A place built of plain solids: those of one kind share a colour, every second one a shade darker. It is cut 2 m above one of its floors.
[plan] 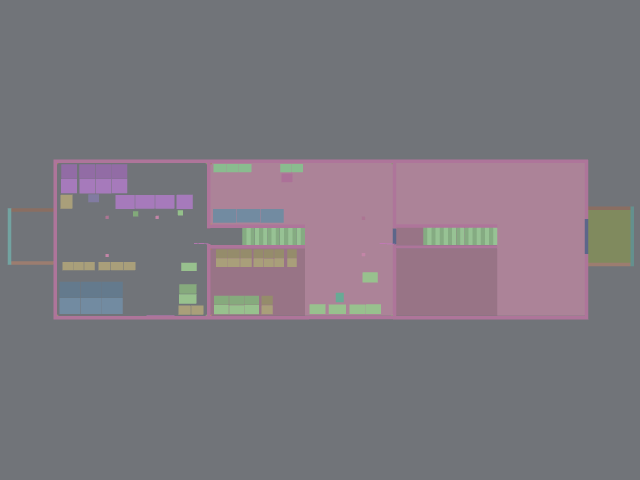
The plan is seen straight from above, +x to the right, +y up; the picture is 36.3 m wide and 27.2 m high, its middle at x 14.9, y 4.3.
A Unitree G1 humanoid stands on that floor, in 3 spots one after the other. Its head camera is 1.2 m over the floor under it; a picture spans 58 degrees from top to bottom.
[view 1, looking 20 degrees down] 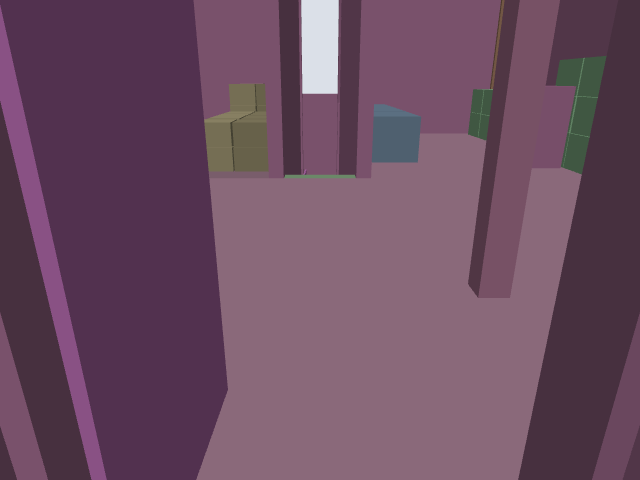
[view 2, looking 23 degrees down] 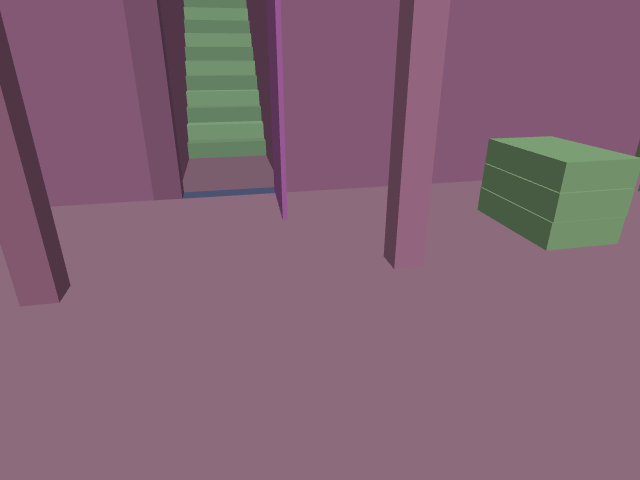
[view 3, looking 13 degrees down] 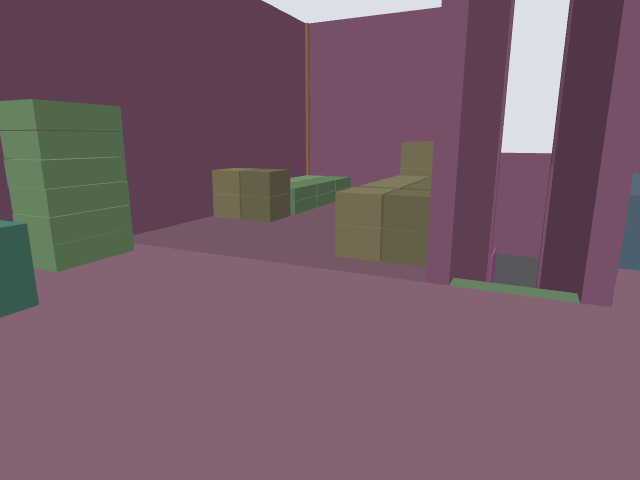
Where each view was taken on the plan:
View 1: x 19.75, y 4.50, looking -180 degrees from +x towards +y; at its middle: raised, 3.51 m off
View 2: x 15.05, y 4.50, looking -12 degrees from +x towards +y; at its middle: raised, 3.07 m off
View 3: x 17.67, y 4.50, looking -155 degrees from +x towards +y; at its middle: raised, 5.33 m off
